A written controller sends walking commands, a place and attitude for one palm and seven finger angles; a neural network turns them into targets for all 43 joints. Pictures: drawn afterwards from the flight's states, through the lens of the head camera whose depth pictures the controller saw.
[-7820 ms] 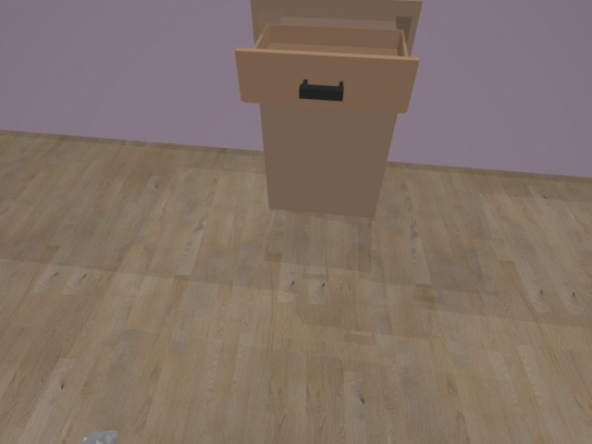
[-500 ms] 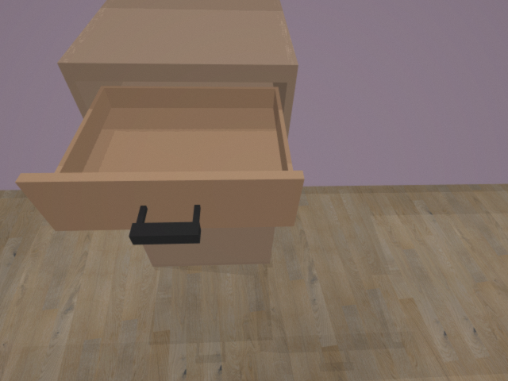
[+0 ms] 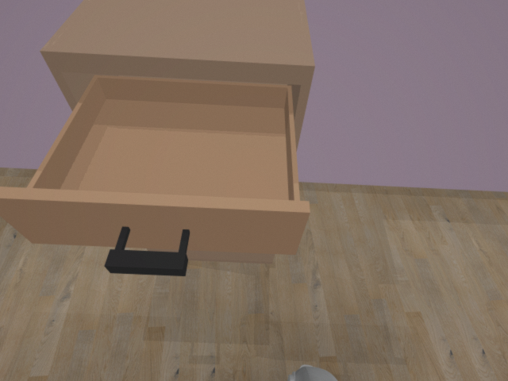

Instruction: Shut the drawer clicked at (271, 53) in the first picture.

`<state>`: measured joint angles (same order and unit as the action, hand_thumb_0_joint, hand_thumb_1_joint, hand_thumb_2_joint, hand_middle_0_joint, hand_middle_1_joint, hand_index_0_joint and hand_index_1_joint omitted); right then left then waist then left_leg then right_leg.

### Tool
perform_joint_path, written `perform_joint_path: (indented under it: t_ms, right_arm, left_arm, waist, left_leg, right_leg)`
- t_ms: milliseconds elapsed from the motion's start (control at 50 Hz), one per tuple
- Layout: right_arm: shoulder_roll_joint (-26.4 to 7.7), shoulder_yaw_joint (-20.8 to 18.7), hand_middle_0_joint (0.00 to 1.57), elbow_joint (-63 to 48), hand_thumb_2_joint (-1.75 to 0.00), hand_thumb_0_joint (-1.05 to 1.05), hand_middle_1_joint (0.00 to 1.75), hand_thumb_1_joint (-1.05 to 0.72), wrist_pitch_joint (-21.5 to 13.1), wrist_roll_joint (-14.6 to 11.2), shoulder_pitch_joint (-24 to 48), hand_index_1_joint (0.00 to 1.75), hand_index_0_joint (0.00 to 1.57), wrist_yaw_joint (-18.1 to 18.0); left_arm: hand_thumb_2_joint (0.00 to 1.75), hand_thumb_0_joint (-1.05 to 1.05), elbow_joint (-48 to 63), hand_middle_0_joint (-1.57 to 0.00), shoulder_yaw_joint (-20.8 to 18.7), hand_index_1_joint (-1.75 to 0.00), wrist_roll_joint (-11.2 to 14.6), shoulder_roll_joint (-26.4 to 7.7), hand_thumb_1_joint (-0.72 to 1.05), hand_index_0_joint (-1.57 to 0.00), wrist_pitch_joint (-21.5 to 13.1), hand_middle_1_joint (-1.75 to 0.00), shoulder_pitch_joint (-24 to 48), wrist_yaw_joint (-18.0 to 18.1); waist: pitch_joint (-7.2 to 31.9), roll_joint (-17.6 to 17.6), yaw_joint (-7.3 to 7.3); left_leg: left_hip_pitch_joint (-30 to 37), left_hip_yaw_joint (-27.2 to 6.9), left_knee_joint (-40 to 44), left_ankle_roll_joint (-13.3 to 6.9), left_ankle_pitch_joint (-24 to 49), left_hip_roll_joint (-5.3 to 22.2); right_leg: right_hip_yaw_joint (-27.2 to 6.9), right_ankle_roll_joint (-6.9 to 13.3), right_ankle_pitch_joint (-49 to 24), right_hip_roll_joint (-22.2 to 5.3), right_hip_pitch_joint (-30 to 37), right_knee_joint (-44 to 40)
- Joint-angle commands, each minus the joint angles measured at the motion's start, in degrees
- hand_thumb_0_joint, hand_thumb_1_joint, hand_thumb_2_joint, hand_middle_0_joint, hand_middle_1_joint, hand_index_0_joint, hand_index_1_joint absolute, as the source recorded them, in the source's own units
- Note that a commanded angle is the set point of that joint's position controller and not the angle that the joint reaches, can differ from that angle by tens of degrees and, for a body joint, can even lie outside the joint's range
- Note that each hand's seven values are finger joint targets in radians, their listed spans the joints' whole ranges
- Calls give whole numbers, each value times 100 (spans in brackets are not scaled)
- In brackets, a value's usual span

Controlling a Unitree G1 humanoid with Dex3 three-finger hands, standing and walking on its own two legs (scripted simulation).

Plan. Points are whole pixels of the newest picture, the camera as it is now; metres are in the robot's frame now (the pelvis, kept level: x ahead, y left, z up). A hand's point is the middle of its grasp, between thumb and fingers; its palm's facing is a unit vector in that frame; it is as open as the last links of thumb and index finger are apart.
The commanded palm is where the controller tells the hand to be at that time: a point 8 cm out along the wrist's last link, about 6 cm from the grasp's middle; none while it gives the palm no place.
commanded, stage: come to a stop and stand still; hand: left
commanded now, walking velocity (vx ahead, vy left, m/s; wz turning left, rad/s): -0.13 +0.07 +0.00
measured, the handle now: (151, 248) +0.29 +0.17 +0.03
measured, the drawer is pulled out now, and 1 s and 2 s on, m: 0.30 0.30 0.30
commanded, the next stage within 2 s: look again from close up in 1.42 s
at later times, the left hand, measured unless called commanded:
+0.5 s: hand out of the picture +0.04 +0.18 -0.18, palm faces +0.05 -0.98 -0.18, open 7.4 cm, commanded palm none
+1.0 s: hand out of the picture -0.01 +0.14 -0.18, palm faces -0.04 -0.98 -0.21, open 7.3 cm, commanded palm none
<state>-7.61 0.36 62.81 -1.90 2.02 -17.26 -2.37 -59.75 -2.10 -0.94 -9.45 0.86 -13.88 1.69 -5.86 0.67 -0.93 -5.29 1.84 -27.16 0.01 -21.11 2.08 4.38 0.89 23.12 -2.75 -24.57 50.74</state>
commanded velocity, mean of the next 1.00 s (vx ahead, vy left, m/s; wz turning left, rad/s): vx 0.01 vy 0.01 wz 0.00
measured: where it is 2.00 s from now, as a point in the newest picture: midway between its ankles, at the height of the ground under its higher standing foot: outside the picture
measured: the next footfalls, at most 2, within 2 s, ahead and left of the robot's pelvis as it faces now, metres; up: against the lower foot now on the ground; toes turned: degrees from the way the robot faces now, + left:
right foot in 0.08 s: +0.11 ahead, -0.15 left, +0.00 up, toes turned -5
left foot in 0.36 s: +0.04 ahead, +0.09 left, +0.00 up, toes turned +2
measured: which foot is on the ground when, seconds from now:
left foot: down 0.00-0.08, up 0.10-0.34, down 0.36-1.00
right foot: up 0.00-0.06, down 0.08-0.38, up 0.40-0.70, down 0.72-1.00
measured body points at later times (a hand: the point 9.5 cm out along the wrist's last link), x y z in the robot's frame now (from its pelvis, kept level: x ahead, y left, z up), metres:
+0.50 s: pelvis -0.02 +0.00 +0.00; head -0.01 +0.03 +0.45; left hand +0.03 +0.24 -0.16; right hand +0.04 -0.23 -0.14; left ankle +0.00 +0.09 -0.74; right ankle +0.00 -0.13 -0.69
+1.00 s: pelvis -0.02 -0.03 +0.00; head -0.01 -0.04 +0.44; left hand -0.01 +0.19 -0.16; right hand -0.04 -0.23 -0.17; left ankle +0.00 +0.09 -0.74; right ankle -0.08 -0.12 -0.74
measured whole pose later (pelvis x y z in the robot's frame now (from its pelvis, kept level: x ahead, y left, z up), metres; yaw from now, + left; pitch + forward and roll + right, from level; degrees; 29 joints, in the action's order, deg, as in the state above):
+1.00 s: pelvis -0.02 -0.03 +0.00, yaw -2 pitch -1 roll +0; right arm -8.1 1.4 62.6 -0.5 0.8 -18.5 -0.7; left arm -61.8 1.4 -0.8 -7.6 -1.4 -17.6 2.8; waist -1.9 -1.7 -1.7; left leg -15.4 3.7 -32.2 -0.6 -15.9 1.2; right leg 2.1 1.9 21.6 1.1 -8.0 30.4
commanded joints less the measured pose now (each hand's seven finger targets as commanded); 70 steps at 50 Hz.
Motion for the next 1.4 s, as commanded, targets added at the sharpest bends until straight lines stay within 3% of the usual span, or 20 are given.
perform_joint_path:
  t_ms: [0,20,40,80,120,160,240,320,360,420,600,660,680,700,720,740,800,860,920,1380]
  right_arm:
    - [-1033,-273,20,-281,-90,0,30,-90,43,-86,34,30,20,-17]
    - [-921,-295,20,-287,-90,0,30,-90,66,-116,-131,30,20,31]
    - [-700,-319,20,-319,-90,0,30,-90,89,-155,-408,30,20,69]
    - [-405,-343,20,-401,-90,0,30,-90,196,-207,-454,30,20,23]
    - [-443,-358,20,-489,-90,0,30,-90,269,-196,-95,30,20,35]
    - [-474,-384,20,-530,-90,0,30,-90,295,-192,37,30,20,82]
    - [-447,-371,20,-727,-90,0,30,-90,350,-156,77,30,20,180]
    - [-483,-338,20,-598,-90,0,30,-90,246,-136,-480,30,20,182]
    - [-1064,-406,20,-900,-90,0,30,-90,253,-5,-147,30,20,181]
    - [-886,-280,20,-1006,-90,0,30,-90,160,-12,710,30,20,99]
    - [-880,-315,20,-504,-90,0,30,-90,55,2,-301,30,20,21]
    - [-797,-284,20,-334,-90,0,30,-90,64,-97,-289,30,20,23]
    - [-1008,-251,20,-693,-90,0,30,-90,37,-206,495,30,20,79]
    - [-624,-178,20,-892,-90,0,30,-90,118,-139,339,30,20,196]
    - [-568,-184,20,-862,-90,0,30,-90,170,-92,114,30,20,264]
    - [-541,-153,20,-720,-90,0,30,-90,150,-63,-120,30,20,281]
    - [-519,-62,20,-565,-90,0,30,-90,44,-99,-290,30,20,206]
    - [-606,-31,20,-419,-90,0,30,-90,20,-118,-296,30,20,141]
    - [-607,-10,20,-339,-90,0,30,-90,23,-134,-261,30,20,113]
    - [-667,-9,20,8,-90,0,30,-90,40,-156,156,30,20,38]
  left_arm:
    - [90,0,179,-20,-76,-30,33,-271,90,-20,-143,-30,-930,-21]
    - [90,0,162,-20,-114,-30,-8,-575,90,-20,-206,-30,-1092,6]
    - [90,0,208,-20,-185,-30,-46,-942,90,-20,-256,-30,-1121,54]
    - [90,0,344,-20,-213,-30,-25,-1242,90,-20,-267,-30,-1022,80]
    - [90,0,479,-20,-215,-30,-64,-1102,90,-20,-226,-30,-561,127]
    - [90,0,657,-20,-271,-30,-90,-1115,90,-20,-128,-30,-261,167]
    - [90,0,893,-20,-324,-30,-129,-1230,90,-20,-41,-30,75,150]
    - [90,0,1026,-20,-248,-30,-44,-923,90,-20,92,-30,280,114]
    - [90,0,1169,-20,-138,-30,-23,-357,90,-20,169,-30,131,104]
    - [90,0,717,-20,-174,-30,-61,-449,90,-20,136,-30,-204,-19]
    - [90,0,566,-20,28,-30,-23,-113,90,-20,-43,-30,-189,-81]
    - [90,0,234,-20,69,-30,16,-110,90,-20,-141,-30,-728,-36]
    - [90,0,-182,-20,115,-30,-110,-440,90,-20,-249,-30,-1347,218]
    - [90,0,103,-20,179,-30,-47,-680,90,-20,-299,-30,-949,170]
    - [90,0,238,-20,212,-30,-39,-836,90,-20,-293,-30,-597,114]
    - [90,0,271,-20,171,-30,-6,-730,90,-20,-373,-30,-561,115]
    - [90,0,192,-20,195,-30,29,-553,90,-20,-431,-30,-518,138]
    - [90,0,82,-20,211,-30,27,-483,90,-20,-327,-30,-654,113]
    - [90,0,-14,-20,223,-30,35,-417,90,-20,-310,-30,-796,127]
    - [90,0,-196,-20,188,-30,29,-601,90,-20,-281,-30,-880,124]
  waist:
    - [320,-710,426]
    - [497,-221,436]
    - [805,646,361]
    - [1030,1105,330]
    - [900,1578,345]
    - [1035,909,321]
    - [995,1056,202]
    - [776,282,-129]
    - [65,-1782,-120]
    - [-120,-862,304]
    - [417,-671,-145]
    - [760,-450,72]
    - [219,-40,406]
    - [103,450,66]
    - [240,-51,-206]
    - [559,247,-235]
    - [788,125,-186]
    - [291,-459,-31]
    - [27,223,33]
    - [279,-72,113]
  left_leg:
    - [-534,-279,39,-468,3728,898]
    - [-692,-177,-381,-262,2759,566]
    - [-1174,44,-1193,-64,1002,-11]
    - [-1359,-9,-2497,59,-1689,-312]
    - [-1798,-260,-3347,75,-1670,-196]
    - [-1838,-216,-3291,125,-1443,-218]
    - [-1393,-32,-2259,152,-843,-238]
    - [231,215,385,40,581,-170]
    - [-1341,-2183,1890,-783,-824,1607]
    - [-1908,-1709,1988,-812,-1157,1183]
    - [-107,-1387,1428,-1041,1192,1304]
    - [-267,-957,796,-685,1702,897]
    - [-743,-299,-264,-275,1493,606]
    - [-1207,-101,-609,-79,-78,117]
    - [-877,94,-780,4,52,-67]
    - [-1017,6,-910,-44,502,16]
    - [-694,-74,-429,-92,1004,112]
    - [-778,-369,-24,-236,1461,332]
    - [-954,-369,19,-240,1402,328]
    - [-219,-118,282,-155,2048,368]
  right_leg:
    - [99,-73,-1823,-2,1470,-2006]
    - [-132,-65,-2809,-196,1878,-2271]
    - [-1244,324,-4653,-1049,2267,-2145]
    - [-2013,1244,-6374,-2121,2073,-2509]
    - [-2061,1425,-5905,-1990,1818,-2501]
    - [-1693,1371,-5212,-1844,1733,-2472]
    - [-1527,1132,-3274,-1634,976,-2733]
    - [-941,378,-263,-768,-283,-2236]
    - [-146,-131,999,312,-367,-361]
    - [-689,-57,-132,191,-6,817]
    - [-276,-58,562,77,278,-1268]
    - [-287,-58,-826,100,1415,-3074]
    - [-763,-4,-1507,-229,1110,-3453]
    - [-1463,269,517,-679,596,-3878]
    - [-1474,494,1226,-773,168,-3727]
    - [-1360,541,54,-545,692,-3424]
    - [-1099,540,-1592,-526,1166,-2890]
    - [-796,305,-1195,-144,1094,-2622]
    - [-823,260,-1254,-161,1122,-2759]
    - [-902,100,-2824,-316,1496,-2956]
